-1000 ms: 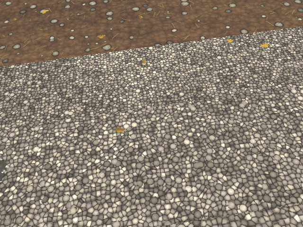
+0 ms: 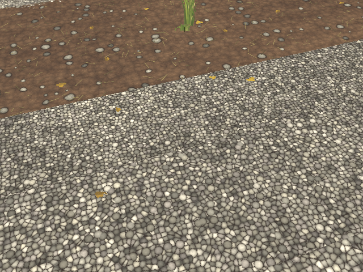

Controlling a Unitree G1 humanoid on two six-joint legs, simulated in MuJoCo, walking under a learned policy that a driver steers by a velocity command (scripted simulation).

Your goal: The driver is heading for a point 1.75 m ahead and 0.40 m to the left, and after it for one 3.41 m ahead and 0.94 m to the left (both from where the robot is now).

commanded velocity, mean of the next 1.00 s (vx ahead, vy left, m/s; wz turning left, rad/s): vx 0.24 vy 0.00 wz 0.01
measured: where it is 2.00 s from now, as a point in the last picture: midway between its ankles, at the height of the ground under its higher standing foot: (148, 226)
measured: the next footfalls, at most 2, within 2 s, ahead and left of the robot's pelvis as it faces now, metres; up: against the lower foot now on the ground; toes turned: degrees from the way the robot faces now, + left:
right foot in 0.94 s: +0.37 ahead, -0.11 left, +0.00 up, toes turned +1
left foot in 1.56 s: +0.66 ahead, +0.23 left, -0.16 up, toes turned +20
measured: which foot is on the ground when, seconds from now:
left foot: down 0.00-0.98, up 1.00-1.00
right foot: down 0.00-0.56, up 0.58-0.92, down 0.94-1.00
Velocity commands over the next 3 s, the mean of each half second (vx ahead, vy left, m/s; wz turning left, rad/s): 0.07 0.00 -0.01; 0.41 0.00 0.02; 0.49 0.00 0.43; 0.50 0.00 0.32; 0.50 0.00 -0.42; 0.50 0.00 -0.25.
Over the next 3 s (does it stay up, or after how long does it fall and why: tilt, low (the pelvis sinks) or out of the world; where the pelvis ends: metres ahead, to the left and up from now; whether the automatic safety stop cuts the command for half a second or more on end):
stays up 1.32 0.40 -0.32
